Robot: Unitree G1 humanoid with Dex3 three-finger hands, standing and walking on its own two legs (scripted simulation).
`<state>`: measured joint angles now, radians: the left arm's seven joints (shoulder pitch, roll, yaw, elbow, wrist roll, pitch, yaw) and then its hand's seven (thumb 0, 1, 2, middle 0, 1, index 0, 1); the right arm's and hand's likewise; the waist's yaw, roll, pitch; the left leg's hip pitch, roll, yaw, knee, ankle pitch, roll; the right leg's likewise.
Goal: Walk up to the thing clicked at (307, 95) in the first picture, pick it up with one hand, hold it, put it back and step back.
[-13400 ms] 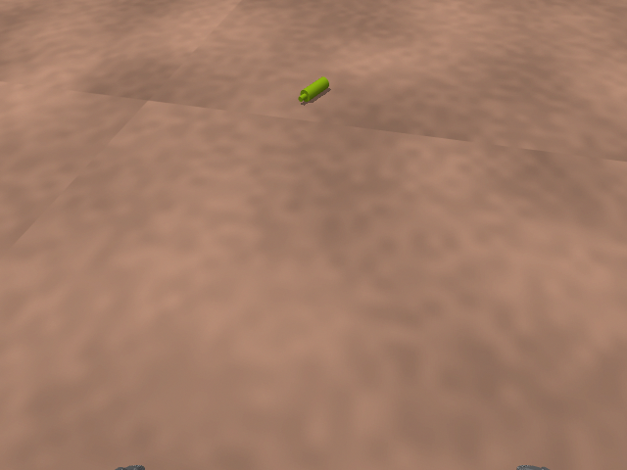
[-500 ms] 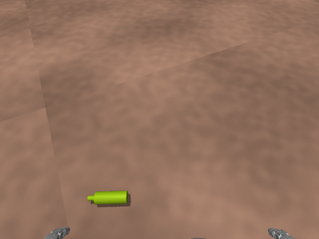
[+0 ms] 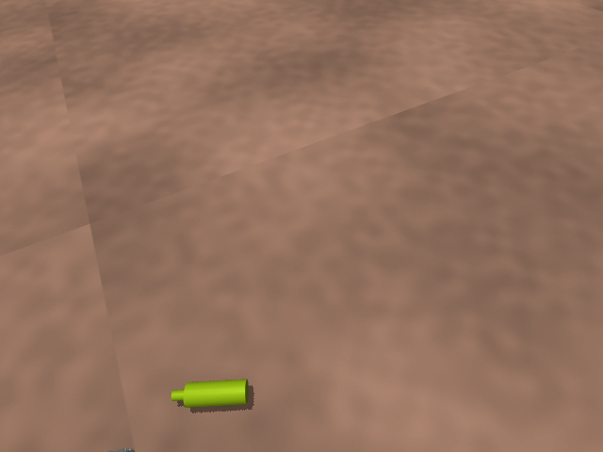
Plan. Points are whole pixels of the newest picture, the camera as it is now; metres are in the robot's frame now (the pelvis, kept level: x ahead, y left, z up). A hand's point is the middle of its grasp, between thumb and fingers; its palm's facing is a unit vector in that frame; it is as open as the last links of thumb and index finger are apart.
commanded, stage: stand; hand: left
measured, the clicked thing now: (209, 393) +0.37 +0.33 -0.75
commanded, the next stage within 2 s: rise first in 1.72 s
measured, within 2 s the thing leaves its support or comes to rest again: neither
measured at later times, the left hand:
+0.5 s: hand out of the picture +0.08 +0.26 -0.16, palm faces -0.01 -0.94 -0.35, open 7.4 cm
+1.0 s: hand out of the picture +0.07 +0.26 -0.15, palm faces -0.01 -0.94 -0.35, open 7.4 cm
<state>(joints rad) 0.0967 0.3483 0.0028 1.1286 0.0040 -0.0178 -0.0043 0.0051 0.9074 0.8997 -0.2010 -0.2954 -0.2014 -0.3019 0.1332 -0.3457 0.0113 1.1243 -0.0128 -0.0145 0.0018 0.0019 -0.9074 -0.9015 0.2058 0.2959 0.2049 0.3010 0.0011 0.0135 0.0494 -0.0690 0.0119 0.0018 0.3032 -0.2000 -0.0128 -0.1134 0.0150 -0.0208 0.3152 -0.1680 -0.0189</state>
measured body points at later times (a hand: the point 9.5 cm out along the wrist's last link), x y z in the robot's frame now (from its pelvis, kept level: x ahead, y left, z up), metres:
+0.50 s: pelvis +0.00 +0.01 +0.00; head +0.01 +0.00 +0.45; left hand +0.08 +0.31 -0.13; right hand +0.09 -0.29 -0.13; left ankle -0.02 +0.13 -0.75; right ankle +0.00 -0.10 -0.75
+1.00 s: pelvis +0.00 +0.00 +0.00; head +0.01 +0.00 +0.45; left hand +0.07 +0.31 -0.13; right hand +0.07 -0.29 -0.14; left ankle -0.02 +0.13 -0.75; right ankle +0.00 -0.10 -0.75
